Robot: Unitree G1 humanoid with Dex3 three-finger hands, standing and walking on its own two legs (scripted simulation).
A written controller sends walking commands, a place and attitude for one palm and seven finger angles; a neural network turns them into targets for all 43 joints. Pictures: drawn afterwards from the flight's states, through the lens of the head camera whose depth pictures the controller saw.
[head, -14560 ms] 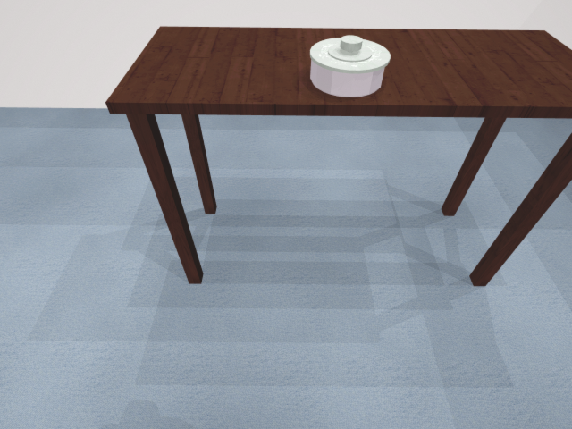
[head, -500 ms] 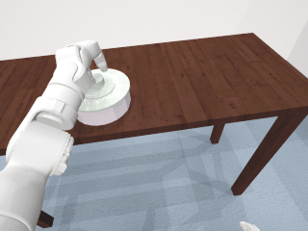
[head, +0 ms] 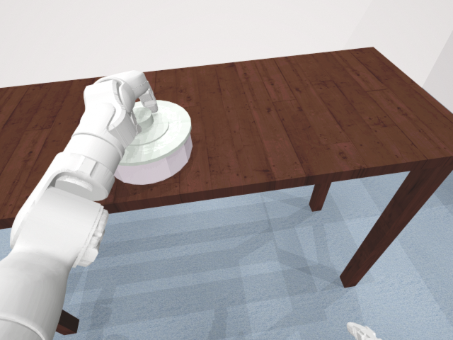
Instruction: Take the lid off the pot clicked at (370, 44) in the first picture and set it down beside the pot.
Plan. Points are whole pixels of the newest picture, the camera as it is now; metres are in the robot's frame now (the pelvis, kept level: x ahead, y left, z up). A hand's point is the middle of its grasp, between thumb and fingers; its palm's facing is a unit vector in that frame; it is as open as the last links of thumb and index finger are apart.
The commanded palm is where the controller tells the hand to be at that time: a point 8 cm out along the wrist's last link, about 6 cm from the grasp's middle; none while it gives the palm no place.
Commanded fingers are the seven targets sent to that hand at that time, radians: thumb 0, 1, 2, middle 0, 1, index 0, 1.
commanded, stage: lower the open fingers around the knob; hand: left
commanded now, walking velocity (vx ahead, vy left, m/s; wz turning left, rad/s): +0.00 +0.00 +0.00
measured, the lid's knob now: (139, 118) +0.49 +0.17 +0.16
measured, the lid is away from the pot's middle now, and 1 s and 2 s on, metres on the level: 0.00 0.00 0.00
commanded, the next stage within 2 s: close the fingers and squeeze the knob in 0.08 s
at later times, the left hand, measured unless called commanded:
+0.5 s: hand (133, 122) +0.45 +0.17 +0.18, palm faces -0.33 -0.15 -0.93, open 9.8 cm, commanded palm +0.43 +0.18 +0.23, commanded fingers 0.00 0.02 1.05 -0.58 -0.86 -0.58 -0.86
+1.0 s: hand (132, 119) +0.46 +0.17 +0.18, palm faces -0.34 -0.14 -0.93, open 8.4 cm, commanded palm +0.44 +0.18 +0.23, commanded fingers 0.00 0.34 0.82 -0.73 -1.02 -0.73 -1.02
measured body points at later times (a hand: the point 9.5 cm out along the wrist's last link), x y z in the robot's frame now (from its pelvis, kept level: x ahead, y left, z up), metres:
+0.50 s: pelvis +0.00 +0.00 +0.00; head +0.00 -0.02 +0.45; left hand +0.46 +0.17 +0.23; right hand +0.11 -0.26 -0.13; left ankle +0.03 +0.11 -0.74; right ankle -0.05 -0.12 -0.74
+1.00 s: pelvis +0.00 +0.00 +0.00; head +0.01 -0.02 +0.45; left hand +0.47 +0.17 +0.23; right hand +0.10 -0.26 -0.13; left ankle +0.03 +0.11 -0.74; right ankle -0.05 -0.12 -0.74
